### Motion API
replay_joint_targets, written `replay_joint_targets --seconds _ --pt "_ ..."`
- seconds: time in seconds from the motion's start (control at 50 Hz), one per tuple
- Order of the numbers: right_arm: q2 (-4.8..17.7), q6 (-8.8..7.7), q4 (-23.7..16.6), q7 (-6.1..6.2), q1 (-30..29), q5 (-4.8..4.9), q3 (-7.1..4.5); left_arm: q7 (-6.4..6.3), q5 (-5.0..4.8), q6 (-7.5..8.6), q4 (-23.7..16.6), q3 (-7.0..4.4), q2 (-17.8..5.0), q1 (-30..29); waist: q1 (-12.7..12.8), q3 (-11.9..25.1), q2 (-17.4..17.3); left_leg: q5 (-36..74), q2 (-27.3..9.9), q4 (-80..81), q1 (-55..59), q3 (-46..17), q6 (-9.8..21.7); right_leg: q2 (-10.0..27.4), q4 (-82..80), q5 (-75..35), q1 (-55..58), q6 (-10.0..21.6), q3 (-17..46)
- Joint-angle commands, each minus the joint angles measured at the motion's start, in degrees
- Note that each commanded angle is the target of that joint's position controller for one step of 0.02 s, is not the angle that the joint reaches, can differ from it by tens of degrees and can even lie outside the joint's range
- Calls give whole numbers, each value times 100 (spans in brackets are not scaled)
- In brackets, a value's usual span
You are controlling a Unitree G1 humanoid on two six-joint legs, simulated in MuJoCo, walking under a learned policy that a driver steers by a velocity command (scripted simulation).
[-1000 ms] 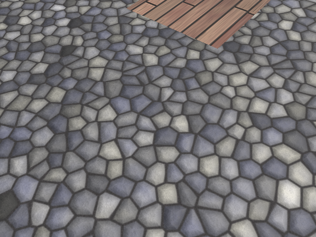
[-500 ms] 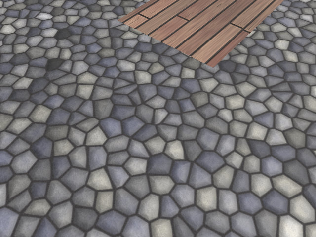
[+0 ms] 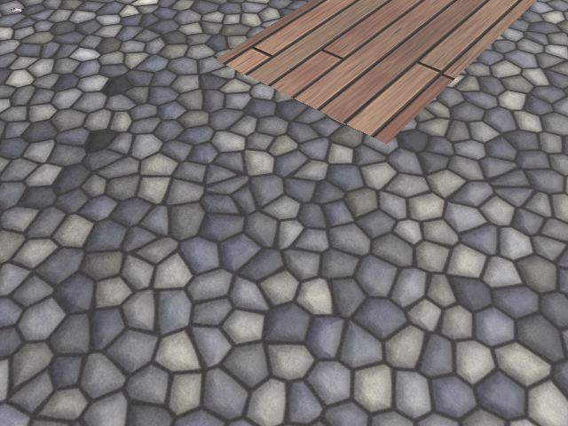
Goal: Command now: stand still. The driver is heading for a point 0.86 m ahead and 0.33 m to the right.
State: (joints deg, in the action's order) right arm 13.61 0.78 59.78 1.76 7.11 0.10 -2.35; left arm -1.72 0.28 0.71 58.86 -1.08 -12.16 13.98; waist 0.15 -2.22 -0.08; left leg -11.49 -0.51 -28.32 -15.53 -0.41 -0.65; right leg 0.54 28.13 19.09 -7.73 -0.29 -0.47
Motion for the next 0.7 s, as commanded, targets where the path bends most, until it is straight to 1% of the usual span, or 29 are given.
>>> replay_joint_targets --seconds 0.02,0.28,0.3,0.32,0.34,0.36,0.38,0.4,0.42,0.44,0.46,0.48,0.5,0.52,0.54,0.56,0.58,0.6,0.62,0.64,0.66,0.68,0.7 --pt "593 -22 -103 36 -29 4 -101 -16 0 25 -68 -111 -627 316 1 221 24 1362 -168 205 750 -159 237 206 -579 -1355 -558 97 158" --pt "534 11 210 72 -12 1 -94 -40 9 21 145 -73 -512 463 -26 47 50 972 -148 325 709 -159 198 155 -744 -875 -642 89 101" --pt "467 16 279 72 84 1 -78 -47 1 13 218 -69 -477 593 -20 156 87 351 -59 302 740 -61 196 124 -821 -261 -603 120 77" --pt "475 23 305 75 104 24 -88 -63 -31 -3 239 -100 -558 641 -10 40 183 -544 93 149 585 91 199 130 -910 631 -703 222 149" --pt "507 12 304 75 101 47 -110 -85 -61 -15 186 -155 -725 594 9 -149 364 -1441 248 -101 249 260 210 245 -1032 1563 -811 395 374" --pt "514 -35 247 62 -10 43 -117 -101 -88 -7 134 -198 -847 634 75 -389 522 -1862 312 -390 -208 345 222 513 -1270 2336 -865 590 764" --pt "432 -120 145 28 -190 46 -103 -104 -124 35 135 -265 -1025 796 176 -574 820 -1660 326 -894 -607 474 217 983 -1605 2834 -797 848 1413" --pt "382 -215 81 -30 -247 71 -97 -109 -161 90 116 -339 -1194 788 183 -758 1063 -1302 154 -1492 -984 414 270 1530 -1907 2986 -745 1134 2038" --pt "348 -305 30 -86 -291 104 -94 -103 -167 153 102 -356 -1167 766 172 -927 1053 -1250 -76 -1817 -1282 252 347 1838 -2004 2791 -702 1300 2352" --pt "346 -388 -11 -129 -317 135 -105 -79 -161 204 69 -331 -1026 742 134 -1010 928 -1453 -195 -1859 -1442 161 413 1860 -1955 2392 -613 1318 2402" --pt "315 -469 -28 -160 -233 172 -103 -45 -186 237 17 -320 -966 633 25 -1034 869 -1562 -251 -1459 -1338 138 475 1754 -1795 1977 -575 1221 2243" --pt "306 -540 54 -180 56 197 -123 -14 -225 237 -57 -310 -929 427 -179 -941 775 -1353 -170 -707 -692 253 501 1485 -1567 1630 -775 1046 1891" --pt "337 -582 294 -180 607 192 -179 14 -245 217 -133 -308 -925 246 -418 -738 665 -721 89 -39 370 510 430 1111 -1223 1261 -1192 884 1491" --pt "472 -588 520 -166 1182 146 -263 28 -233 221 -227 -304 -917 136 -602 -474 476 -301 149 98 1307 412 334 766 -675 596 -1627 740 1177" --pt "862 -601 654 -124 2017 89 -386 55 -185 265 -369 -220 -619 -91 -934 -109 -542 -761 -799 754 2204 -906 552 171 1147 -10 -2289 405 477" --pt "1511 -644 747 -181 2734 41 -499 7 -241 349 -611 -151 -229 38 -980 449 -2048 -1629 -2144 1766 2902 -3439 1367 -485 2964 1227 -3355 192 168" --pt "933 -737 648 -184 2281 -38 -299 9 -353 415 -565 -252 -567 52 -697 159 -1089 -2095 -2402 1856 2438 -3834 1496 -168 4109 1281 -3634 305 949" --pt "613 -782 431 -171 1712 16 -196 58 -424 445 -559 -281 -615 81 -444 -276 -727 -2114 -2259 1881 2075 -3083 1264 106 4365 664 -3883 484 1073" --pt "505 -801 281 -186 1300 43 -146 75 -385 450 -479 -290 -551 162 -282 -389 -558 -1704 -1976 1953 1812 -2327 1017 299 4255 99 -3758 563 1013" --pt "440 -802 233 -198 1145 45 -114 71 -334 445 -462 -333 -542 123 -218 -510 -482 -918 -1781 1982 1706 -1678 815 411 3975 -330 -3722 595 996" --pt "327 -784 247 -189 1196 -4 -71 104 -298 412 -463 -371 -551 105 -191 -449 -538 -265 -1540 1973 1606 -1052 644 523 3766 -623 -3493 600 884" --pt "303 -774 268 -171 1330 -52 -58 155 -294 372 -465 -380 -481 89 -209 -369 -585 286 -1409 1946 1584 -659 603 538 3660 -794 -3337 561 767" --pt "345 -767 285 -139 1456 -80 -55 200 -280 327 -498 -380 -400 20 -217 -325 -498 749 -1361 1931 1654 -387 640 531 3624 -913 -3399 493 661"
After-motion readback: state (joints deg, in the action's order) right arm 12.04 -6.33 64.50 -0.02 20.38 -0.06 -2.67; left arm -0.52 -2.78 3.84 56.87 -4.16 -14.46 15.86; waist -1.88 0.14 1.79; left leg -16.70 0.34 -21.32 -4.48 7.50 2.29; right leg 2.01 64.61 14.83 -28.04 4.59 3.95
